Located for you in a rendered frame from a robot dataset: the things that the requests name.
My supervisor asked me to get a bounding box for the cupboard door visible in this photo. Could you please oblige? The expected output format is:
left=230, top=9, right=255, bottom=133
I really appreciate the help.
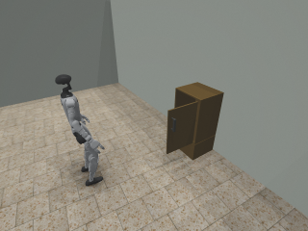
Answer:
left=166, top=101, right=198, bottom=154

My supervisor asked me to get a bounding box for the right robot hand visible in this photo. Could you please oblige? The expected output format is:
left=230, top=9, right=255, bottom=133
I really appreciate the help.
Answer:
left=90, top=140, right=105, bottom=154

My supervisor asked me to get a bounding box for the humanoid robot head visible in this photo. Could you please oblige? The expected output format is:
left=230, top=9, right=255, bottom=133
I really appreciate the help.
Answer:
left=55, top=74, right=73, bottom=99

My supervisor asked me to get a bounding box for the right robot forearm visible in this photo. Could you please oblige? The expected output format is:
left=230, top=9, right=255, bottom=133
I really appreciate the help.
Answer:
left=72, top=121, right=93, bottom=143

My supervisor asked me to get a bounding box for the right robot upper arm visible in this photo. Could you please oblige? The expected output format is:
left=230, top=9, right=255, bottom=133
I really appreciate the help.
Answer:
left=65, top=98, right=79, bottom=127

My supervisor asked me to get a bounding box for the left robot foot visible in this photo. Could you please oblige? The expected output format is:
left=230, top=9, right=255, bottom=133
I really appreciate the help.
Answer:
left=81, top=167, right=89, bottom=172

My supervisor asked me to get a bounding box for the handle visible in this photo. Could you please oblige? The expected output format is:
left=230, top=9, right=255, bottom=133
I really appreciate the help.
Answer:
left=170, top=117, right=176, bottom=132

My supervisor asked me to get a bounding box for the left robot hand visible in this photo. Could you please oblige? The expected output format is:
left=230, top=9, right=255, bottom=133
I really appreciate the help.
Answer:
left=81, top=115, right=90, bottom=125

